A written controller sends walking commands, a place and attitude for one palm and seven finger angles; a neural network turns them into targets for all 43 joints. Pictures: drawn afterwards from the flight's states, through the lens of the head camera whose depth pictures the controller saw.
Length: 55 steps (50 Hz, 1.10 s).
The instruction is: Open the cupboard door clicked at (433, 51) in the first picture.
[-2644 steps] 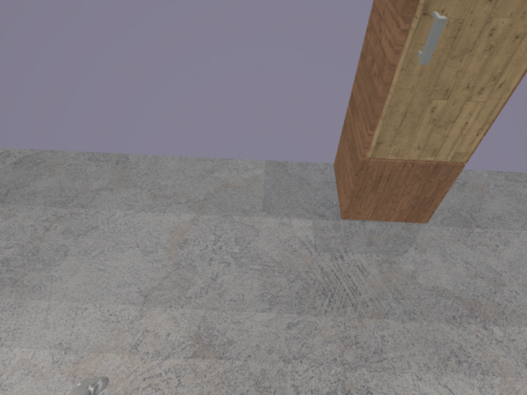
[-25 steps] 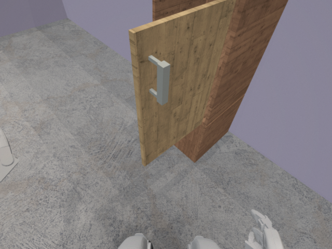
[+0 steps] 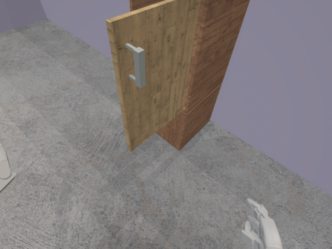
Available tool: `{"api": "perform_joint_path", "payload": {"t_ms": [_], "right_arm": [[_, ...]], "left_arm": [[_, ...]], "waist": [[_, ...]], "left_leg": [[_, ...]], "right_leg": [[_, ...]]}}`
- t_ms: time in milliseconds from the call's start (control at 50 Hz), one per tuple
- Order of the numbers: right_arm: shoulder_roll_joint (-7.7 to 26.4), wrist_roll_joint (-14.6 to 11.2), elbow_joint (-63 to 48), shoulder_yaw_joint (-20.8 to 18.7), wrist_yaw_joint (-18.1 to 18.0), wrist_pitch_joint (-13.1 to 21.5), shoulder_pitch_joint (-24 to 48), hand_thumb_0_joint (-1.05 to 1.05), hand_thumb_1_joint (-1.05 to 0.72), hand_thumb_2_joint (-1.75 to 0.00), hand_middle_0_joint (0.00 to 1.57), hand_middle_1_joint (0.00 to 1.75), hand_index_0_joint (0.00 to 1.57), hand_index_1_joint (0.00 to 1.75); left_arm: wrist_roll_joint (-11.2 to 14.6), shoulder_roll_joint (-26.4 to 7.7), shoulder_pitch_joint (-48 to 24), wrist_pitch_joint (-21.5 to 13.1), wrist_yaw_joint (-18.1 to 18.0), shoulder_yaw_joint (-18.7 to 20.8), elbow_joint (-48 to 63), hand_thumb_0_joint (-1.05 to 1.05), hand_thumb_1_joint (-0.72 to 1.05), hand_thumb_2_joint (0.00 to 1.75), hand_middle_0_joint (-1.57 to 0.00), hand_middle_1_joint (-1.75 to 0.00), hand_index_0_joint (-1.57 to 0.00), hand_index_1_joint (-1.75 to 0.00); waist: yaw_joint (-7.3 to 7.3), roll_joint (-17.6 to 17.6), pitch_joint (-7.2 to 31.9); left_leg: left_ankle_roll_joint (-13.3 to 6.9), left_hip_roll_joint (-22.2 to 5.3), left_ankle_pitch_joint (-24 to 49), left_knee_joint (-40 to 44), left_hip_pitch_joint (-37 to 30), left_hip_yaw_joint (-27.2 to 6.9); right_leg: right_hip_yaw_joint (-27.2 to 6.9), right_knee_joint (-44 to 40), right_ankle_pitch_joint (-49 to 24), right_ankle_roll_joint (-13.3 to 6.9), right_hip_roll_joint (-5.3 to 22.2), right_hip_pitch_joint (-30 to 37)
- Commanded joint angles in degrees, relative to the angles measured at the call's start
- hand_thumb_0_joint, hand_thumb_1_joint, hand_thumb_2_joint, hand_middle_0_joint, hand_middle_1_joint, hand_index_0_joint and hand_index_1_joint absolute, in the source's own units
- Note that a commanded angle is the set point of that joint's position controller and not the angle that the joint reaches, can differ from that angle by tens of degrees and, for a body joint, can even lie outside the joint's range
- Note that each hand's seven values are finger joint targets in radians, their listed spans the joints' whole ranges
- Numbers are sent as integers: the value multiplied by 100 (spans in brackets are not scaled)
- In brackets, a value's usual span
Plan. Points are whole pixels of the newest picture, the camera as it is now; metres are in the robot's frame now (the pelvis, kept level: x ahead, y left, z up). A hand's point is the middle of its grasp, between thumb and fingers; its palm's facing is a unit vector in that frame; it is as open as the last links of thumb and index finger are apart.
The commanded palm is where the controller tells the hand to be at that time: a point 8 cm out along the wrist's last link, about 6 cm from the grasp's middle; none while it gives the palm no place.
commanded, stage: stop stepping back and stand still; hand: left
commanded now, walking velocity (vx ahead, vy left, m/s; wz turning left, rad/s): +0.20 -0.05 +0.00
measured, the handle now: (135, 65) +0.58 +0.12 +0.12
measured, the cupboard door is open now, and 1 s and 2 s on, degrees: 88 88 88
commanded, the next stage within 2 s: let the arm hang, fingers relaxed in 0.54 s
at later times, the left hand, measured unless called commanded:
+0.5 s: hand out of the picture +0.15 +0.27 +0.17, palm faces +0.47 -0.73 -0.50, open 7.4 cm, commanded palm +0.09 +0.30 +0.18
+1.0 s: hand out of the picture -0.01 +0.19 -0.17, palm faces +0.11 -0.97 -0.20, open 7.0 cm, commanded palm none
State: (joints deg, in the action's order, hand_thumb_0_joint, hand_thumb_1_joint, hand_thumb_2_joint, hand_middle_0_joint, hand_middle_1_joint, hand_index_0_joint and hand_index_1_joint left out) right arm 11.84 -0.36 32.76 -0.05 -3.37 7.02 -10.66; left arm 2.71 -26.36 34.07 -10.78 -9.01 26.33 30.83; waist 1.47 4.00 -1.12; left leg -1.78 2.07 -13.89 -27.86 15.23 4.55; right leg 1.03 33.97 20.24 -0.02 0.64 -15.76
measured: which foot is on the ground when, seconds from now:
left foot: down 0.00-0.10, up 0.12-0.34, down 0.36-1.00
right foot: down 0.00-1.00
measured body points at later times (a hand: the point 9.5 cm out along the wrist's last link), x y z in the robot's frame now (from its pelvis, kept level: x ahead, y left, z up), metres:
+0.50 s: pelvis -0.04 -0.01 +0.00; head -0.04 -0.01 +0.45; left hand +0.12 +0.30 +0.20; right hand +0.11 -0.24 -0.09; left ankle -0.05 +0.13 -0.73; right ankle -0.02 -0.08 -0.73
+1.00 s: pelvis -0.05 +0.00 +0.00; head -0.01 +0.01 +0.44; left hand -0.02 +0.24 -0.15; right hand +0.03 -0.24 -0.15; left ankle -0.06 +0.14 -0.73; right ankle -0.02 -0.08 -0.73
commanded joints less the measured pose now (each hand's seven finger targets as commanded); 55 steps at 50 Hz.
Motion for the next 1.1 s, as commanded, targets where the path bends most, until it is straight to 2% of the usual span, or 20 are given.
{"api": "perform_joint_path", "payload": {"t_ms": [0,40,100,200,280,300,360,460,520,560,600,620,680,720,740,800,840,900,1000,1080], "right_arm": [[849,47,-697,-180,-20,269,318,0,-90,-90,20,30,20,30],[807,16,-686,-194,-59,203,408,0,-90,-90,20,30,20,30],[818,39,-656,-345,-108,10,423,0,-90,-90,20,30,20,30],[637,104,-493,-177,-172,95,384,0,-90,-90,20,30,20,30],[667,148,-432,-208,-266,275,188,0,-90,-90,20,30,20,30],[721,143,-465,-239,-300,335,164,0,-90,-90,20,30,20,30],[759,130,-588,-224,-193,394,139,0,-90,-90,20,30,20,30],[741,40,-427,-210,-111,390,160,0,-90,-90,20,30,20,30],[667,15,-430,-255,-26,340,124,0,-90,-90,20,30,20,30],[651,-27,-406,-304,-5,253,127,0,-90,-90,20,30,20,30],[618,-15,-411,-230,-9,223,257,0,-90,-90,20,30,20,30],[1299,67,854,-479,511,189,262,0,-90,-90,20,30,20,30],[703,48,763,-258,490,-435,-510,0,-90,-90,20,30,20,30],[1301,224,595,-327,431,-406,-232,0,-90,-90,20,30,20,30],[1406,279,568,-312,370,-441,15,0,-90,-90,20,30,20,30],[1302,285,727,-257,299,-469,343,0,-90,-90,20,30,20,30],[943,138,986,-240,289,-566,75,0,-90,-90,20,30,20,30],[858,135,1413,-238,258,-697,-149,0,-90,-90,20,30,20,30],[824,171,1971,-215,227,-699,-42,0,-90,-90,20,30,20,30],[939,167,2285,-243,222,-708,-170,0,-90,-90,20,30,20,30]], "left_arm": [[-15,-855,1,-404,-65,653,1199,0,90,90,-20,-30,-20,-30],[-6,-767,51,-374,-94,619,710,0,90,90,-20,-30,-20,-30],[-38,-830,-237,-360,-90,555,503,0,90,90,-20,-30,-20,-30],[-170,-706,-1266,-545,-57,226,428,0,90,90,-20,-30,-20,-30],[-216,-634,-1053,-531,-167,164,625,0,90,90,-20,-30,-20,-30],[-196,-685,-887,-539,-175,230,768,0,90,90,-20,-30,-20,-30],[-221,-811,-861,-665,-232,469,1321,0,90,90,-20,-30,-20,-30],[-176,-674,-360,-483,-133,482,572,0,90,90,-20,-30,-20,-30],[-87,-676,-523,-514,-67,426,270,0,90,90,-20,-30,-20,-30],[-95,-670,-443,-500,-64,431,109,0,90,90,-20,-30,-20,-30],[-109,-743,-395,-507,-68,547,71,0,90,90,-20,-30,-20,-30],[-699,134,-1173,541,639,-1589,-3733,0,90,90,-20,-30,-20,-30],[-428,713,-1276,1033,848,-1876,-4016,0,90,90,-20,-30,-20,-30],[-394,854,-1401,1044,855,-2087,-4491,0,90,90,-20,-30,-20,-30],[-394,680,-1581,1029,842,-2093,-4731,0,90,90,-20,-30,-20,-30],[-489,318,-1588,981,833,-2057,-5784,0,90,90,-20,-30,-20,-30],[-449,20,-1593,925,815,-2122,-6468,0,90,90,-20,-30,-20,-30],[-416,57,-2099,896,793,-2222,-7205,0,90,90,-20,-30,-20,-30],[-344,471,-2137,957,769,-2285,-8111,0,90,90,-20,-30,-20,-30],[-338,389,-2241,961,804,-2313,-8648,0,90,90,-20,-30,-20,-30]], "waist": [[-113,-1292,658],[-100,-648,343],[-179,866,-91],[-17,47,176],[-99,-135,307],[-90,-489,347],[-146,-2007,452],[-120,-1186,183],[11,178,380],[-112,705,436],[-143,367,450],[134,-77,127],[189,-236,345],[11,-901,366],[-54,-470,484],[-370,-289,787],[-172,240,870],[-5,299,583],[-126,-1401,385],[-114,-860,49]], "left_leg": [[-189,-1305,1713,803,78,-1009],[-181,-974,-1062,745,1031,-872],[143,-123,-1395,-2670,1208,-302],[67,-506,-638,-2026,595,-287],[-52,-243,-677,-79,-412,105],[-95,-309,-673,448,-656,-55],[-747,-1881,-346,1276,-772,-2260],[-338,-1253,922,321,321,-750],[157,-317,-373,-911,718,-145],[163,-308,-1110,-1930,883,-350],[116,-423,-1107,-1619,805,-485],[56,-704,-1139,-1983,1325,-606],[55,-505,593,-418,-231,-566],[-859,-1897,2021,405,220,-2515],[-1095,-2063,2003,558,516,-2535],[-346,-1023,2581,-209,550,-1214],[127,-275,436,-871,294,-453],[133,-287,-607,-703,-128,-499],[-14,-756,497,396,-308,-937],[-12,-749,-162,761,-131,-944]], "right_leg": [[198,-309,-227,35,-31,692],[-250,-931,-48,-96,157,993],[-3161,-2840,3090,-1113,1784,-662],[-1324,-2262,1412,-812,1341,-765],[-1092,-1966,1569,-677,1099,-551],[-980,-1547,1152,-559,934,-458],[146,731,288,-11,-76,-890],[181,-615,-838,11,-7,498],[-1698,-1403,-1847,-581,1186,607],[-2121,-1843,-1748,-807,1580,716],[-1735,-1657,-2095,-786,1503,729],[-820,-721,-3551,-936,1757,252],[-51,-99,-1150,-397,791,-816],[107,1372,344,12,33,-1066],[-238,1549,953,-27,49,-629],[-452,103,-1872,-134,284,609],[-1495,-727,-3255,-618,1234,694],[-1408,-1177,-2747,-847,1195,381],[-670,-1233,-1231,-376,488,514],[-694,-1668,-410,-398,483,542]]}}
